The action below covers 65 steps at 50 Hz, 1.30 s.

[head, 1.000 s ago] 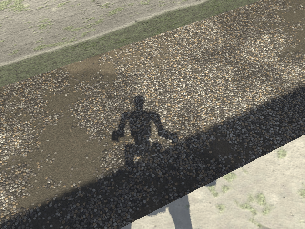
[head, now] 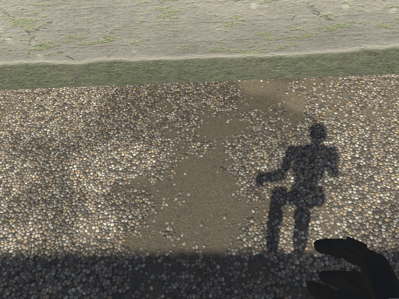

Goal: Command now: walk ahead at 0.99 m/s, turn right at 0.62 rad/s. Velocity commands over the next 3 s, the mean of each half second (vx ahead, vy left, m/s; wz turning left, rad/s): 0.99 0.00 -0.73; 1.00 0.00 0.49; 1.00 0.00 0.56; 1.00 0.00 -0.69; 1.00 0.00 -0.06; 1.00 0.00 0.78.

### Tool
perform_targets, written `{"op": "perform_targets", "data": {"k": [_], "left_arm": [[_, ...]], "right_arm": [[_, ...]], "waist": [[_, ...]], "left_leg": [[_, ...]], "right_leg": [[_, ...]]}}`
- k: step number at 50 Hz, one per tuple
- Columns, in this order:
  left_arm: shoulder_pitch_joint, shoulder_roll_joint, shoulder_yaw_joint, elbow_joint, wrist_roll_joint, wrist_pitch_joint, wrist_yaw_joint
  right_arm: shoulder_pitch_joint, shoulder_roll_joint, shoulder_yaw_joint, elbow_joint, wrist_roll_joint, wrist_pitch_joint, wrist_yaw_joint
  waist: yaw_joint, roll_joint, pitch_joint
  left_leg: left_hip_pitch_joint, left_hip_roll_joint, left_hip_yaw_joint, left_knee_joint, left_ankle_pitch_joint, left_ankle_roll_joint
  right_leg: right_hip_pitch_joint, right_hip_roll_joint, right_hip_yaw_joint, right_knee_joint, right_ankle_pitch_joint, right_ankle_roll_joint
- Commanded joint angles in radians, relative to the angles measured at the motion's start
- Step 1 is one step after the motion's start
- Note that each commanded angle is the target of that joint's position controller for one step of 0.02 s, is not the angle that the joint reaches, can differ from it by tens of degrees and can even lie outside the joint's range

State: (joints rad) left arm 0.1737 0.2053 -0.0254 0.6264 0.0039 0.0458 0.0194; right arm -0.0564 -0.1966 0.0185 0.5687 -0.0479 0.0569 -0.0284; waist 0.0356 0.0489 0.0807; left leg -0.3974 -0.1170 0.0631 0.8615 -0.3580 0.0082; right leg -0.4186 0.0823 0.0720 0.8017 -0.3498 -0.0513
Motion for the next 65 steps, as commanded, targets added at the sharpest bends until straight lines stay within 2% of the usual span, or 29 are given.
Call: {"op": "perform_targets", "data": {"k": [1, 3, 8, 9, 10, 11, 13, 16, 19, 21, 22, 25, 33, 40, 43, 46, 48, 49, 50, 52, 53, 55, 57, 58, 59, 60, 61, 62, 65], "left_arm": [[-0.11, 0.13, 0.031, -0.118, 0.005, 0.002, -0.006], [-0.157, 0.13, 0.032, -0.145, 0.012, 0.015, 0.004], [-0.227, 0.119, 0.05, -0.132, -0.006, 0.023, 0.006], [-0.215, 0.113, 0.054, -0.132, -0.029, 0.026, 0.003], [-0.189, 0.068, 0.043, -0.154, -0.047, 0.025, 0.001], [-0.233, 0.089, 0.049, -0.181, -0.024, 0.009, -0.003], [-0.311, 0.159, 0.076, -0.188, 0.008, -0.033, -0.015], [-0.258, 0.106, 0.056, -0.168, -0.006, -0.031, -0.034], [-0.283, 0.083, 0.047, -0.163, -0.013, -0.004, -0.052], [-0.323, 0.071, 0.034, -0.165, -0.02, 0.006, -0.059], [-0.304, 0.076, 0.031, -0.167, -0.042, 0.008, -0.058], [-0.379, 0.165, 0.04, -0.202, -0.037, 0.019, -0.063], [-0.414, 0.14, 0.029, -0.231, -0.017, 0.008, -0.053], [-0.365, 0.097, 0.032, -0.243, -0.012, -0.022, -0.028], [-0.326, 0.125, 0.052, -0.251, -0.008, -0.03, -0.015], [-0.325, 0.18, 0.078, -0.243, -0.002, -0.028, 0.013], [-0.373, 0.186, 0.083, -0.245, -0.012, -0.029, 0.029], [-0.397, 0.169, 0.082, -0.242, -0.019, -0.029, 0.034], [-0.39, 0.106, 0.066, -0.243, -0.032, -0.024, 0.029], [-0.394, 0.084, 0.043, -0.305, -0.05, -0.008, -0.001], [-0.371, 0.128, 0.057, -0.319, -0.029, -0.012, -0.014], [-0.196, 0.128, 0.059, -0.285, 0.011, -0.041, -0.013], [-0.082, 0.098, 0.051, -0.201, 0.006, -0.059, -0.007], [0.014, 0.095, 0.055, -0.154, 0.016, -0.055, -0.001], [0.066, 0.138, 0.053, -0.154, 0.041, -0.057, -0.001], [0.079, 0.262, 0.101, -0.135, 0.057, -0.057, 0.01], [0.031, 0.223, 0.089, -0.164, 0.058, -0.064, 0.019], [-0.055, 0.187, 0.07, -0.173, 0.063, -0.07, 0.02], [-0.113, 0.118, 0.036, -0.156, 0.051, -0.097, 0.006]], "right_arm": [[-0.053, -0.073, -0.035, -0.098, 0.0, -0.007, 0.015], [-0.045, -0.073, -0.028, -0.101, 0.003, -0.022, 0.016], [0.116, -0.039, -0.011, -0.028, 0.004, -0.026, 0.023], [0.163, -0.039, -0.016, -0.005, -0.006, -0.025, 0.028], [0.107, -0.11, -0.033, -0.023, -0.026, -0.031, 0.033], [0.056, -0.145, -0.043, -0.054, -0.035, -0.032, 0.026], [0.086, -0.133, -0.033, -0.06, -0.024, -0.058, 0.005], [0.025, -0.121, -0.02, -0.069, 0.01, -0.1, 0.007], [0.031, -0.133, -0.034, -0.078, 0.024, -0.09, 0.018], [0.093, -0.101, -0.023, -0.092, 0.02, -0.077, 0.025], [0.041, -0.075, -0.01, -0.111, 0.019, -0.076, 0.035], [0.066, -0.068, -0.015, -0.108, 0.053, -0.069, 0.059], [0.152, -0.059, -0.017, -0.041, 0.072, -0.069, 0.078], [0.068, -0.127, -0.043, -0.094, 0.093, -0.041, 0.063], [0.096, -0.129, -0.05, -0.097, 0.109, -0.034, 0.059], [0.204, -0.119, -0.058, -0.05, 0.093, -0.015, 0.066], [0.254, -0.12, -0.061, -0.021, 0.072, -0.001, 0.078], [0.294, -0.11, -0.059, -0.001, 0.068, 0.0, 0.086], [0.295, -0.112, -0.057, 0.018, 0.066, 0.004, 0.077], [0.078, -0.233, -0.08, -0.092, 0.085, -0.007, 0.064], [-0.038, -0.254, -0.084, -0.138, 0.08, -0.02, 0.037], [-0.206, -0.237, -0.092, -0.188, 0.062, -0.039, 0.018], [-0.113, -0.196, -0.099, -0.166, 0.087, -0.039, 0.031], [-0.058, -0.153, -0.095, -0.15, 0.092, -0.032, 0.04], [-0.013, -0.074, -0.075, -0.177, 0.096, -0.038, 0.041], [-0.028, -0.109, -0.085, -0.179, 0.077, -0.049, 0.033], [-0.082, -0.148, -0.094, -0.172, 0.051, -0.058, 0.032], [-0.09, -0.154, -0.096, -0.163, 0.045, -0.056, 0.033], [-0.041, -0.095, -0.07, -0.145, 0.03, -0.011, 0.037]], "waist": [[-0.014, -0.266, -0.178], [-0.047, -0.13, -0.193], [-0.072, -0.094, -0.279], [-0.072, -0.024, -0.276], [-0.067, 0.252, -0.275], [-0.096, 0.364, -0.211], [-0.098, 0.12, -0.187], [-0.022, 0.031, -0.232], [-0.037, 0.017, -0.203], [-0.078, -0.094, -0.202], [-0.023, -0.121, -0.216], [-0.03, -0.309, -0.17], [-0.044, -0.158, -0.171], [-0.027, -0.023, -0.115], [-0.043, -0.101, -0.156], [-0.105, -0.228, -0.181], [-0.155, -0.217, -0.179], [-0.182, -0.168, -0.176], [-0.174, -0.012, -0.116], [-0.125, 0.361, 0.01], [-0.073, 0.356, -0.024], [0.069, 0.183, -0.144], [0.056, 0.021, -0.195], [0.065, -0.126, -0.194], [0.054, -0.386, -0.209], [0.061, -0.423, -0.244], [0.044, -0.235, -0.213], [-0.01, -0.181, -0.182], [-0.049, -0.164, -0.167]], "left_leg": [[-0.114, -0.04, -0.091, 0.335, -0.215, -0.096], [-0.149, -0.013, -0.123, 0.309, -0.193, -0.096], [0.261, 0.053, -0.079, -0.243, 0.11, -0.025], [0.424, 0.08, -0.065, -0.256, 0.212, 0.002], [0.482, 0.211, -0.215, -0.218, 0.347, 0.043], [0.382, 0.391, -0.387, -0.341, 0.357, 0.12], [0.231, 0.454, -0.446, -0.407, 0.392, 0.15], [0.157, 0.361, -0.227, -0.363, 0.442, 0.082], [0.12, 0.3, -0.123, -0.367, 0.154, 0.036], [0.047, 0.241, -0.057, -0.348, 0.02, -0.003], [0.066, 0.2, 0.009, -0.311, -0.018, -0.032], [0.088, 0.135, 0.069, -0.176, 0.051, -0.03], [0.136, 0.102, -0.029, -0.279, 0.048, 0.034], [-0.114, 0.135, -0.276, -0.443, -0.18, 0.073], [-0.104, 0.083, -0.22, -0.379, -0.152, 0.087], [0.058, 0.007, -0.05, -0.162, -0.004, 0.107], [0.208, 0.029, -0.012, -0.103, 0.039, 0.126], [0.261, 0.051, -0.041, -0.144, 0.036, 0.14], [0.16, 0.111, -0.16, -0.294, -0.042, 0.159], [-0.194, 0.241, -0.711, -0.615, -0.419, 0.259], [-0.233, 0.255, -0.714, -0.665, -0.362, 0.248], [-0.246, 0.186, -0.532, -0.554, -0.061, 0.152], [-0.141, 0.106, -0.418, -0.397, 0.03, 0.126], [-0.231, 0.046, -0.367, -0.221, -0.019, 0.107], [-0.462, -0.028, -0.28, 0.055, -0.209, 0.073], [-0.651, 0.011, -0.268, 0.209, -0.132, 0.06], [-0.635, 0.044, -0.306, 0.297, -0.026, 0.042], [-0.604, 0.059, -0.289, 0.34, 0.037, 0.027], [-0.397, 0.066, -0.242, 0.395, 0.109, -0.033]], "right_leg": [[0.086, -0.212, 0.468, -0.25, 0.838, -0.251], [0.096, -0.176, 0.423, -0.232, 0.856, -0.21], [0.079, -0.07, 0.322, -0.283, 0.57, -0.074], [-0.051, -0.011, 0.277, -0.216, 0.485, -0.031], [-0.246, 0.087, 0.163, -0.102, 0.231, -0.001], [-0.347, 0.072, 0.121, 0.042, -0.003, 0.006], [-0.275, 0.017, 0.116, 0.154, 0.031, 0.018], [-0.041, -0.051, 0.028, 0.038, 0.124, 0.001], [0.102, -0.05, -0.038, -0.085, 0.168, -0.015], [0.178, -0.057, -0.008, -0.153, 0.27, -0.028], [0.119, -0.076, 0.084, -0.246, 0.113, -0.027], [0.025, -0.142, 0.265, -0.472, -0.212, -0.025], [0.092, -0.176, 0.084, -0.501, -0.186, 0.088], [0.238, -0.138, -0.079, -0.331, 0.039, 0.129], [0.274, -0.181, -0.063, -0.396, -0.031, 0.171], [0.164, -0.243, -0.072, -0.542, -0.156, 0.189], [0.018, -0.245, -0.149, -0.566, -0.153, 0.192], [-0.014, -0.223, -0.203, -0.492, -0.124, 0.187], [0.031, -0.181, -0.238, -0.27, -0.054, 0.15], [-0.025, -0.033, -0.153, 0.142, -0.019, 0.15], [-0.02, -0.027, -0.054, 0.249, -0.002, 0.143], [0.166, -0.081, 0.02, 0.119, 0.007, 0.105], [0.339, -0.069, -0.071, -0.228, 0.128, 0.093], [0.49, -0.085, -0.085, -0.28, 0.113, 0.096], [0.615, -0.318, 0.135, -0.214, 0.332, 0.064], [0.569, -0.465, 0.398, -0.349, 0.083, 0.006], [0.449, -0.485, 0.456, -0.401, -0.109, -0.01], [0.349, -0.471, 0.404, -0.414, -0.196, -0.017], [0.093, -0.381, 0.204, -0.414, -0.095, -0.029]]}}
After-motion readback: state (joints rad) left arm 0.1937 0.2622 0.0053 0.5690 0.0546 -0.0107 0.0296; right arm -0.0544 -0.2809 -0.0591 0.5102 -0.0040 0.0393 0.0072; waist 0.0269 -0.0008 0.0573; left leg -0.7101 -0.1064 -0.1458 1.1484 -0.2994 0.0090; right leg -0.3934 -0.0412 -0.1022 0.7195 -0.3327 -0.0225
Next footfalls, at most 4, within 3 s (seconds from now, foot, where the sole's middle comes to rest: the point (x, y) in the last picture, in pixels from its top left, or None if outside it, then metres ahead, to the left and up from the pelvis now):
0.38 right None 0.02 -0.15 -0.74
1.16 right None -0.05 -0.17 -0.74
1.48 left None -0.05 0.11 -0.74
1.92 right None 0.00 -0.13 -0.74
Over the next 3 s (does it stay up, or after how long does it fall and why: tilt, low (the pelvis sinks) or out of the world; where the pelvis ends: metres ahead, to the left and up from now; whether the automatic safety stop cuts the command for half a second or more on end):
stays up -0.08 -0.05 0.00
